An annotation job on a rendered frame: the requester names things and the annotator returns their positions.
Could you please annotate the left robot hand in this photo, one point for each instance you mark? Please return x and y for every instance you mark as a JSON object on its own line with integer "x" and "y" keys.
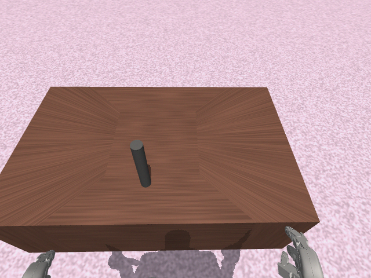
{"x": 39, "y": 269}

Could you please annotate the right robot hand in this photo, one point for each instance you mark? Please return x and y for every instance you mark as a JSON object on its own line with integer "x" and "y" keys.
{"x": 307, "y": 264}

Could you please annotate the can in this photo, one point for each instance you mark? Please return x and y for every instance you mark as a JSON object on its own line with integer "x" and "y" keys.
{"x": 140, "y": 161}

